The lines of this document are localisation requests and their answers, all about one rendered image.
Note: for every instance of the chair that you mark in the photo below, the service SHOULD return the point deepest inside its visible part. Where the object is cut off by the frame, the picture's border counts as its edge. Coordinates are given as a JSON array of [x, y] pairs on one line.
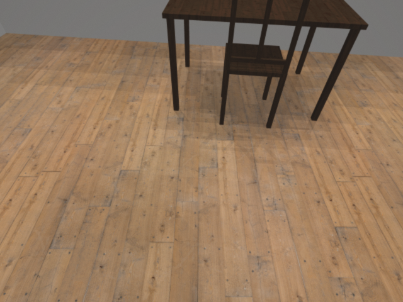
[[258, 60]]

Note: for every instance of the table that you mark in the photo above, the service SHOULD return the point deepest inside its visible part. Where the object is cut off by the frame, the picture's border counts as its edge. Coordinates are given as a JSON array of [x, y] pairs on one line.
[[320, 13]]

